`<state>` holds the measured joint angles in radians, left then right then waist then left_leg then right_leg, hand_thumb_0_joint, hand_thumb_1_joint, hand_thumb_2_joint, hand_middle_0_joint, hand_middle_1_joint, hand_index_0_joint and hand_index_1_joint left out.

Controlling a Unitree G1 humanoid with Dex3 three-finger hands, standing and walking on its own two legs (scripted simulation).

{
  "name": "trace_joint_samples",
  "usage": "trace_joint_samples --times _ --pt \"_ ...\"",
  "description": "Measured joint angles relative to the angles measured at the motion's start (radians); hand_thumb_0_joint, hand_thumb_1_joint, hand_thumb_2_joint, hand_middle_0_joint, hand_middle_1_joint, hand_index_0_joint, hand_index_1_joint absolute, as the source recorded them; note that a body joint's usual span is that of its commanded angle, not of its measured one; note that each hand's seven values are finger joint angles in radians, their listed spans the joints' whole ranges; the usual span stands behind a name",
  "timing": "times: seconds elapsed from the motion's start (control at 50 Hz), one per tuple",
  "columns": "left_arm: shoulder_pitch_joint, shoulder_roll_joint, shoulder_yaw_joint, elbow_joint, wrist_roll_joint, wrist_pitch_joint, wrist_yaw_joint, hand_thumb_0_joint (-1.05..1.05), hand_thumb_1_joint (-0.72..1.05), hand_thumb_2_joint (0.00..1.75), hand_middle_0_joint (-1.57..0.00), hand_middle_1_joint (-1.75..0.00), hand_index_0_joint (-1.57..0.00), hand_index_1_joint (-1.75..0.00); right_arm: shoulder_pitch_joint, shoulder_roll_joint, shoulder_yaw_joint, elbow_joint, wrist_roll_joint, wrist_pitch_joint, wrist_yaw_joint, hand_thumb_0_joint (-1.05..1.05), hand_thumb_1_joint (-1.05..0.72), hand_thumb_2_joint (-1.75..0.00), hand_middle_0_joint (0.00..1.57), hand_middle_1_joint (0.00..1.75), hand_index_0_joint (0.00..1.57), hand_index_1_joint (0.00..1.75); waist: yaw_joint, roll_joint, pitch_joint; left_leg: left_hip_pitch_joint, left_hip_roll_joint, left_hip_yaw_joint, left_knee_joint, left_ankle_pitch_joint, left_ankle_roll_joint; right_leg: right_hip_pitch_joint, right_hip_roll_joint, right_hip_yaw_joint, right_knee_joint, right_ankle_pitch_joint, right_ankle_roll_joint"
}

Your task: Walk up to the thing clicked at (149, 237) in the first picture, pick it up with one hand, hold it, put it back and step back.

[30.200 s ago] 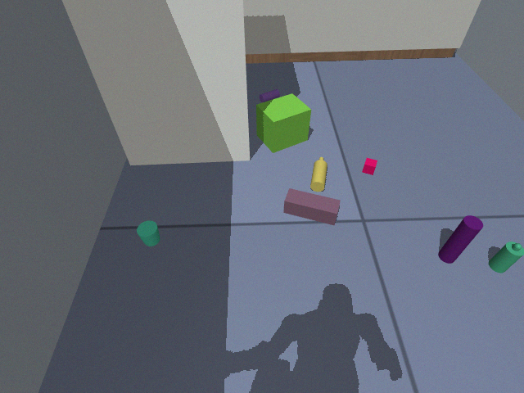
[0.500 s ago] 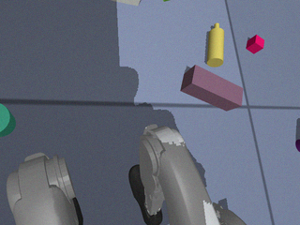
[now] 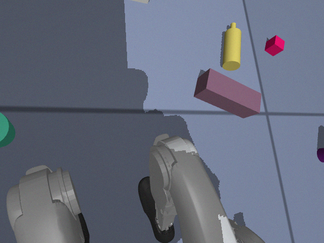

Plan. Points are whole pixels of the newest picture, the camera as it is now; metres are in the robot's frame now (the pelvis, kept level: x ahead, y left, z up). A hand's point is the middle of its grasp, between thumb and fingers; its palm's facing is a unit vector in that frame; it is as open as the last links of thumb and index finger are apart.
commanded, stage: open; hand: left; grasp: from above
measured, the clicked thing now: out of the picture +0.43 +0.30 -0.25
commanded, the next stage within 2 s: withdraw in 0.12 s
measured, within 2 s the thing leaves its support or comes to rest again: neither
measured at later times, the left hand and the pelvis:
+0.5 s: hand out of the picture +0.43 +0.32 -0.18, palm faces -0.30 -0.12 -0.95, open 14.0 cm; pelvis +0.00 +0.00 +0.01, yaw +1 degrees
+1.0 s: hand out of the picture +0.37 +0.32 -0.05, palm faces -0.49 -0.12 -0.87, open 14.2 cm; pelvis -0.01 -0.01 +0.09, yaw +6 degrees
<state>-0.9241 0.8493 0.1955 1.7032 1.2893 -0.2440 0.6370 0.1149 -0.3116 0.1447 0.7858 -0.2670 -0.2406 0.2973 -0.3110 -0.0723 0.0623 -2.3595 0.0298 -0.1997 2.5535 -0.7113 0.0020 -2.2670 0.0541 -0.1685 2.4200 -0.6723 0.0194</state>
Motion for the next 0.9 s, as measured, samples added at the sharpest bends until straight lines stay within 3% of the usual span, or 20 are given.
trace_joint_samples --times 0.18,0.34,0.44,0.52,0.62,0.76,0.82,0.9 --pt "-0.001 -0.001 -0.016 -0.011 0.009 -0.010 0.005 0.00 -0.45 1.05 -0.09 -1.10 -0.11 -1.09 0.000 -0.004 0.000 -0.001 0.001 -0.002 0.003 0.00 -0.89 -0.90 0.20 0.30 0.20 0.30 0.001 -0.007 0.003 0.006 -0.001 -0.002 0.000 -0.004 -0.004 0.005 -0.001 -0.001 0.000 -0.004 -0.002" --pt "0.001 -0.006 -0.004 -0.021 0.016 -0.002 0.017 0.00 -0.46 1.02 -0.09 -1.07 -0.10 -1.06 -0.007 -0.008 0.000 -0.008 0.002 -0.008 0.008 0.00 -0.90 -0.90 0.20 0.30 0.20 0.30 -0.002 -0.006 0.007 0.006 0.001 -0.002 -0.001 -0.003 -0.002 0.004 0.002 -0.001 -0.002 0.000 0.000" --pt "0.059 -0.054 -0.002 -0.168 -0.009 0.019 0.002 0.00 -0.49 0.99 -0.08 -1.05 -0.10 -1.04 0.007 0.001 -0.026 0.003 0.023 0.003 0.009 0.00 -0.90 -0.90 0.20 0.30 0.20 0.30 0.022 0.012 -0.024 0.003 0.001 0.004 -0.012 -0.007 -0.004 -0.001 0.001 0.003 -0.009 -0.006 -0.003" --pt "0.134 -0.124 -0.019 -0.325 -0.053 0.068 -0.028 0.00 -0.52 0.98 -0.08 -1.03 -0.10 -1.02 0.025 0.022 -0.070 0.012 0.062 0.041 0.007 0.00 -0.91 -0.90 0.20 0.30 0.20 0.30 0.057 0.044 -0.094 0.014 0.001 0.027 -0.050 -0.017 -0.007 0.002 -0.006 0.022 -0.029 -0.024 -0.010" --pt "0.166 -0.187 -0.093 -0.452 -0.116 0.155 -0.118 0.00 -0.54 0.99 -0.08 -1.02 -0.09 -1.02 0.015 0.035 -0.121 0.009 0.124 0.098 -0.018 0.00 -0.91 -0.90 0.20 0.30 0.20 0.30 0.116 0.087 -0.172 0.063 0.005 0.072 -0.136 -0.015 -0.002 0.034 -0.010 0.059 -0.086 -0.034 -0.013" --pt "0.130 -0.212 -0.193 -0.497 -0.222 0.197 -0.337 0.00 -0.56 1.02 -0.08 -1.01 -0.08 -1.02 -0.007 0.026 -0.157 -0.049 0.171 0.156 -0.073 0.00 -0.92 -0.91 0.20 0.30 0.20 0.30 0.170 0.118 -0.203 0.175 0.005 0.110 -0.273 0.019 0.005 0.134 -0.016 0.092 -0.198 -0.012 -0.014" --pt "0.129 -0.220 -0.218 -0.507 -0.239 0.169 -0.418 0.00 -0.56 1.03 -0.08 -1.01 -0.07 -1.03 -0.001 0.019 -0.154 -0.073 0.185 0.173 -0.106 0.00 -0.92 -0.91 0.20 0.30 0.20 0.30 0.179 0.111 -0.204 0.214 0.002 0.113 -0.316 0.034 0.004 0.172 -0.019 0.094 -0.238 0.000 -0.017" --pt "0.140 -0.226 -0.230 -0.517 -0.213 0.104 -0.468 0.00 -0.56 1.04 -0.08 -1.02 -0.07 -1.04 0.015 0.005 -0.142 -0.089 0.198 0.191 -0.145 0.00 -0.92 -0.91 0.20 0.30 0.20 0.30 0.181 0.086 -0.202 0.236 -0.003 0.109 -0.347 0.052 0.001 0.197 -0.023 0.090 -0.268 0.015 -0.022"
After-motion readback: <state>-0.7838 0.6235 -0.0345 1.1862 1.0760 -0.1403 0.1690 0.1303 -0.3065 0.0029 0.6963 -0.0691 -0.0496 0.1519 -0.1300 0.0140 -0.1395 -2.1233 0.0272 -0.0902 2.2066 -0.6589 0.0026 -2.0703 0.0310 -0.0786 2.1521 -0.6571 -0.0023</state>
